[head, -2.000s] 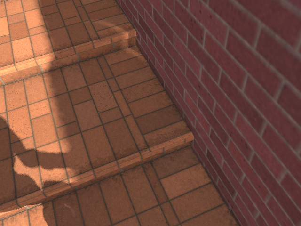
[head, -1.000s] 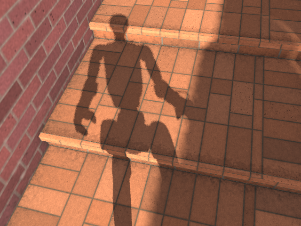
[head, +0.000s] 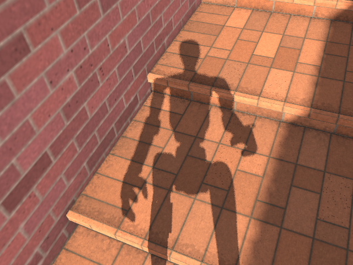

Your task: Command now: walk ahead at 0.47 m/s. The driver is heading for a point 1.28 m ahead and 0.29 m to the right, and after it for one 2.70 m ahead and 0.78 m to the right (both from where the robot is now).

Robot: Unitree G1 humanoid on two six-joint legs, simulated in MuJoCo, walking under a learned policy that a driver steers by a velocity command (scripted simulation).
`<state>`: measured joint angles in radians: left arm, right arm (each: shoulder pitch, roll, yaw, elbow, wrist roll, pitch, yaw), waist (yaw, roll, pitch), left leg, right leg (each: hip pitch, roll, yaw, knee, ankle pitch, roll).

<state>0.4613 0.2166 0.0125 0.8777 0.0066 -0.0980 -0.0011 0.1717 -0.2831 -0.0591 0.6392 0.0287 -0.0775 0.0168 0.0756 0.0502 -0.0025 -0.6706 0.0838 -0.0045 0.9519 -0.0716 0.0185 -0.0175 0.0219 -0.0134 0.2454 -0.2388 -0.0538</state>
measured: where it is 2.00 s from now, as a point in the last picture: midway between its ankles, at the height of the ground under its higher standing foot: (248, 123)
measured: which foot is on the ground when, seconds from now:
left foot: up 0.00-0.24, down 0.26-0.78, up 0.80-1.00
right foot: down 0.00-0.24, up 0.26-0.74, down 0.76-1.00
